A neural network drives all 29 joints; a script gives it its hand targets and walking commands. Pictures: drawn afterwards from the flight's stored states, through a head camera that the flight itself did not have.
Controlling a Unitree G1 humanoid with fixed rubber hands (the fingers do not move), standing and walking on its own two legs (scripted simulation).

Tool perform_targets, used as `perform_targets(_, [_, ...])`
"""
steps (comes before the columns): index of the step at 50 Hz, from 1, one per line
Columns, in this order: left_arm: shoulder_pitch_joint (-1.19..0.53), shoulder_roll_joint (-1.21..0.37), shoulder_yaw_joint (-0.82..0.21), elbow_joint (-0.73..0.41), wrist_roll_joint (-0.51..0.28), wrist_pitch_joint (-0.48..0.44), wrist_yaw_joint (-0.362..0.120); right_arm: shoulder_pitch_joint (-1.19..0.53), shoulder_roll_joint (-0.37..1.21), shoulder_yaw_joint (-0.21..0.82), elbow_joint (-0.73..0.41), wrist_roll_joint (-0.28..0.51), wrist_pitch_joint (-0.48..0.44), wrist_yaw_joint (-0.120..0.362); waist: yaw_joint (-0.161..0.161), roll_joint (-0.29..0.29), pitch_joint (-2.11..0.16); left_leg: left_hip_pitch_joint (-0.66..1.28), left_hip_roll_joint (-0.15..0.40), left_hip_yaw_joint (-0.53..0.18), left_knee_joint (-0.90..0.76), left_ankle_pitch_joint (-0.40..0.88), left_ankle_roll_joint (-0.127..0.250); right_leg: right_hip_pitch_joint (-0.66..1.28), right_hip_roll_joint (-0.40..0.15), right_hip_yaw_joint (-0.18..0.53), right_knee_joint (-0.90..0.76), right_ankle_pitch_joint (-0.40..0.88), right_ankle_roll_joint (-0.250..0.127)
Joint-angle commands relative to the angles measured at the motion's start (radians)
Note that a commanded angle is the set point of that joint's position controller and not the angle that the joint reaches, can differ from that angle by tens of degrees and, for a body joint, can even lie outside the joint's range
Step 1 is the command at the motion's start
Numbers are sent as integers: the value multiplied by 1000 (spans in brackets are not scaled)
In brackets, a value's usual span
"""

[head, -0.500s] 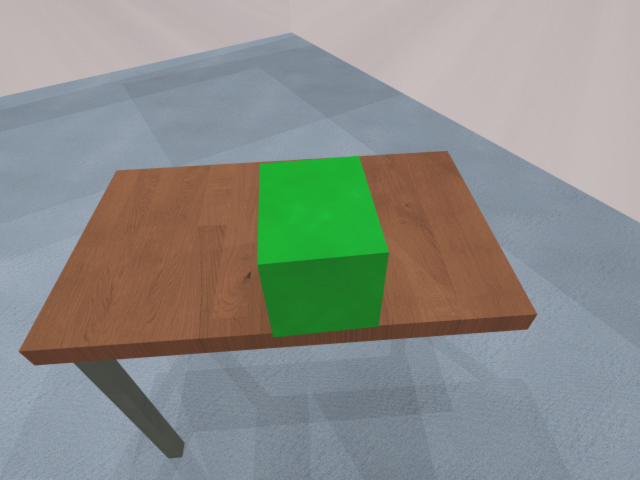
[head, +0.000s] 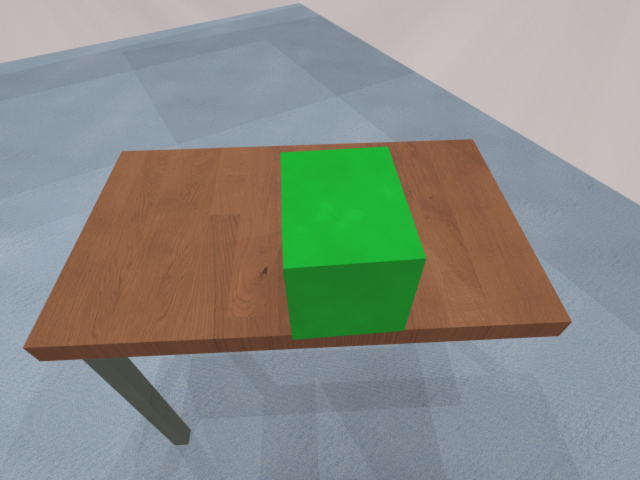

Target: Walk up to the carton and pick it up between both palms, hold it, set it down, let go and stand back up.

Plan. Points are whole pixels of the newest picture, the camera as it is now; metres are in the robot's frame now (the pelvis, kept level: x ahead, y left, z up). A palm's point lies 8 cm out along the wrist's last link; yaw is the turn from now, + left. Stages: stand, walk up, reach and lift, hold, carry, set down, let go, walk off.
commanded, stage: walk up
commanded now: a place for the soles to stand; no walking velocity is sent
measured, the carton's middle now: (341, 240) +0.48 -0.02 +0.01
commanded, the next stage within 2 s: reach and lift in 1.00 s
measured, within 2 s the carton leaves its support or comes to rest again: neither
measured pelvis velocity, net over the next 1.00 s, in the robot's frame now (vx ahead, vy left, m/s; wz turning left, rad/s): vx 0.00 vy -0.01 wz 0.10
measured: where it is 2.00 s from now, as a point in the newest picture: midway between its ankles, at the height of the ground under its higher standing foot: outside the picture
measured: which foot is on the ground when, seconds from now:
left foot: down 0.00-1.00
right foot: down 0.00-1.00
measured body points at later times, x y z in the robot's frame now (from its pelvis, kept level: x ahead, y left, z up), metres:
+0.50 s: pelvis +0.00 +0.00 +0.00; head +0.00 +0.00 +0.45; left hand +0.04 +0.21 -0.14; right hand +0.05 -0.23 -0.13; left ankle +0.02 +0.05 -0.73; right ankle -0.02 -0.15 -0.73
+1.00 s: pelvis +0.00 -0.01 +0.01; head +0.01 -0.01 +0.46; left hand +0.01 +0.20 -0.14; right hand +0.05 -0.24 -0.13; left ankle +0.02 +0.05 -0.73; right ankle -0.02 -0.15 -0.73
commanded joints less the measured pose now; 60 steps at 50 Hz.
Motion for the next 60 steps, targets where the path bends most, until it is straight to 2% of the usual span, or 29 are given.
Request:
perform_targets(1, [103,48,7,-33,-15,-29,3,5,-81,-29,-70,10,-17,-5,39,-26,-89,67,154,-165,-93,245,-27,36,-64,46,-115,179,-38])
perform_targets(3, [18,73,18,-42,-13,-22,5,25,-99,-36,-60,9,-17,-8,-1,-8,2,30,136,-163,-122,161,-46,-21,-68,53,-103,135,-24])
perform_targets(5, [-23,64,10,-45,-9,-13,8,94,-100,-36,-32,6,-23,-5,-25,-4,16,16,153,-197,-136,282,-67,11,-54,32,-70,134,-10])
perform_targets(7, [31,47,7,-35,-25,-13,9,39,-100,-37,-43,-5,-24,-6,13,34,-11,116,165,-199,-113,413,-34,-36,-48,28,-71,140,-1])
perform_targets(10, [-13,92,18,-42,-15,-8,14,52,-90,-40,-47,4,-19,-12,-2,10,-51,114,183,-226,-143,402,-55,-4,-39,-1,-54,86,6])
perform_targets(12, [-34,69,10,-35,-15,-1,13,40,-101,-31,-42,2,-16,-12,-1,67,32,16,170,-234,-177,299,-64,5,-43,5,-63,69,6])
perform_targets(14, [18,28,1,-26,-14,-3,7,29,-90,-37,-53,-6,-16,-10,17,22,6,75,156,-191,-142,260,-44,-16,-58,12,-98,107,4])
perform_targets(15, [12,59,5,-14,-15,-3,3,32,-88,-32,-48,-2,-18,-10,7,-11,-31,71,144,-196,-141,267,-47,15,-57,3,-103,111,7])
perform_targets(16, [1,79,11,-26,-20,-3,6,55,-91,-28,-44,1,-21,-9,2,37,-22,39,137,-195,-153,234,-59,22,-60,14,-97,86,2])
perform_targets(17, [-17,74,10,-23,-16,-2,4,55,-87,-35,-42,1,-19,-5,-8,-15,-10,17,142,-214,-167,131,-53,36,-56,8,-101,50,-9])
perform_targets(19, [-21,69,10,-25,-8,-4,4,42,-78,-24,-45,-2,-19,-3,-7,31,-11,19,135,-207,-164,114,-53,46,-71,12,-103,72,-10])
perform_targets(21, [3,75,7,-14,-10,-6,1,26,-74,-24,-53,3,-18,1,11,-29,14,-20,140,-218,-178,59,-35,44,-58,-5,-124,53,-9])
perform_targets(23, [-1,81,13,-24,-15,-9,2,34,-82,-22,-48,-2,-27,0,11,30,8,14,131,-202,-163,153,-47,39,-74,6,-121,86,-16])
perform_targets(26, [-18,66,8,-12,-16,-10,1,47,-95,-28,-31,1,-29,-5,4,-10,47,17,136,-247,-177,165,-63,-1,-57,-2,-113,33,-7])
perform_targets(27, [-17,66,11,-19,-16,-10,0,46,-98,-28,-37,-7,-29,-6,8,33,34,28,135,-238,-180,188,-56,3,-61,-9,-108,53,-3])
perform_targets(31, [12,86,14,-6,-20,-11,0,48,-81,-25,-40,-7,-20,-1,1,-32,-15,5,101,-203,-135,25,-43,33,-99,19,-160,-6,-30])
perform_targets(32, [4,85,14,-2,-20,-8,-2,53,-80,-25,-25,-4,-21,1,-4,2,11,-13,104,-216,-154,-19,-43,14,-90,9,-150,-24,-26])
perform_targets(36, [11,62,0,-9,-11,-8,-7,50,-97,-24,-22,0,-23,1,-3,-19,54,-14,129,-258,-156,35,-34,4,-66,-12,-154,13,-11])
perform_targets(41, [42,71,2,-1,-19,-13,-9,47,-87,-17,-29,-1,-24,-3,7,66,34,-2,132,-277,-207,30,-29,41,-75,-17,-130,44,-15])
perform_targets(42, [51,83,3,7,-18,-13,-9,60,-95,-12,-18,0,-28,-2,7,10,21,-11,142,-293,-202,58,-32,48,-59,-38,-130,40,-7])
perform_targets(45, [49,95,9,0,-15,-11,-8,37,-77,-9,-19,-2,-25,-1,9,48,53,-47,136,-298,-205,-16,-38,53,-62,-39,-148,16,-8])
perform_targets(49, [37,95,11,3,-21,-13,-7,58,-88,-14,-12,-1,-30,-4,4,2,11,-48,123,-273,-185,73,-44,97,-82,-38,-132,39,-14])
perform_targets(50, [56,92,10,5,-26,-11,-6,74,-95,-12,-11,0,-30,-7,8,56,-24,-36,126,-286,-185,56,-51,117,-76,-33,-136,31,-14])
perform_targets(51, [-758,303,-37,-234,-103,95,-20,-777,-116,-155,-53,-54,-55,32,-4,-72,-55,-303,169,-144,-82,-48,-97,-261,37,13,155,-10,-43])
perform_targets(53, [-507,263,-100,-218,-137,225,4,-518,-145,-184,-61,-106,37,82,-39,-39,-106,-431,168,-78,-64,-240,-101,-231,21,-16,230,-82,-57])
perform_targets(54, [-486,271,-91,-281,-161,250,5,-417,-132,-173,-114,-96,47,95,-43,-105,-159,-379,160,-66,-50,-193,-109,-170,15,-13,207,-32,-40])
perform_targets(55, [-471,240,-74,-322,-173,274,12,-388,-120,-158,-113,-80,50,93,-5,-86,-200,-360,163,-79,-13,-131,-104,-170,11,12,226,41,-38])
perform_targets(57, [-456,202,-35,-421,-150,355,29,-374,-76,-107,-12,-28,24,91,56,69,-372,-230,173,-117,120,271,-128,-284,0,69,273,230,-70])
perform_targets(60, [-160,140,-31,-497,-166,463,9,-195,-124,-48,6,86,-9,49,43,134,-682,103,180,-172,216,721,-177,-237,63,90,223,405,-105])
